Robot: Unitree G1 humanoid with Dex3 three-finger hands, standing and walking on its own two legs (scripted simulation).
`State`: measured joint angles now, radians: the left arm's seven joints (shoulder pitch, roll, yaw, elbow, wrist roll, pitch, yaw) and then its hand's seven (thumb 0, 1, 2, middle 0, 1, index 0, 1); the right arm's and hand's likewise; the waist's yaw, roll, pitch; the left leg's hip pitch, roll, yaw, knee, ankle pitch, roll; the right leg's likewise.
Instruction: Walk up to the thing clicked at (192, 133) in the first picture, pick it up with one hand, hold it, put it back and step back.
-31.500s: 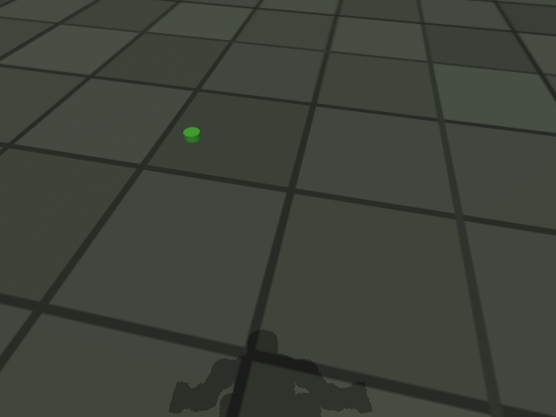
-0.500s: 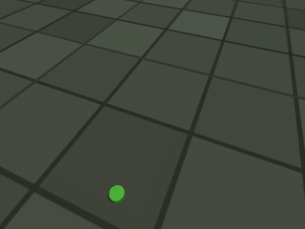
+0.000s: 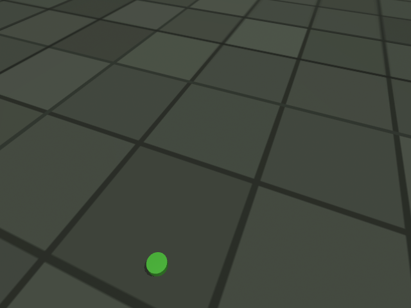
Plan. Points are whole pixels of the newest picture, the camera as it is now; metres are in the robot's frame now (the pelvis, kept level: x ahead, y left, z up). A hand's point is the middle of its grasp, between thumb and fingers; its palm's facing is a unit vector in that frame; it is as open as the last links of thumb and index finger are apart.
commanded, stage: rise first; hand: left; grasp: from above
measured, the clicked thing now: (157, 264) +0.44 +0.23 -0.76
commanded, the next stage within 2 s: none
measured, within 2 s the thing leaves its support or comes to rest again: neither
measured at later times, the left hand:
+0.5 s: hand out of the picture +0.14 +0.26 -0.20, palm faces -0.08 -0.91 -0.40, open 13.4 cm
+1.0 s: hand out of the picture +0.13 +0.27 -0.25, palm faces -0.18 -0.85 -0.49, open 14.2 cm
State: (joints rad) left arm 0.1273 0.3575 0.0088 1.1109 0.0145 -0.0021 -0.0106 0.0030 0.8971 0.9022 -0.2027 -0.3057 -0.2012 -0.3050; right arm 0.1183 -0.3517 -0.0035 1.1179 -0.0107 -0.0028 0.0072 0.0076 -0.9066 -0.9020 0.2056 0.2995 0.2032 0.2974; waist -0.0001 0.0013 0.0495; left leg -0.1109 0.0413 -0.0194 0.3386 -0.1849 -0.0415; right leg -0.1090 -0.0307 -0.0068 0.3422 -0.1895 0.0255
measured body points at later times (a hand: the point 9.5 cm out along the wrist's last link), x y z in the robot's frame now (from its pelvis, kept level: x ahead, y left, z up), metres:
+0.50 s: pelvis -0.01 +0.01 -0.05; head +0.06 +0.01 +0.39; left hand +0.14 +0.31 -0.18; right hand +0.12 -0.25 -0.16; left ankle +0.00 +0.15 -0.75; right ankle +0.00 -0.14 -0.75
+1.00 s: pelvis -0.01 +0.01 -0.12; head +0.10 +0.03 +0.32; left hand +0.14 +0.31 -0.22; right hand +0.17 -0.23 -0.20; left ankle +0.00 +0.15 -0.75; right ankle +0.00 -0.14 -0.75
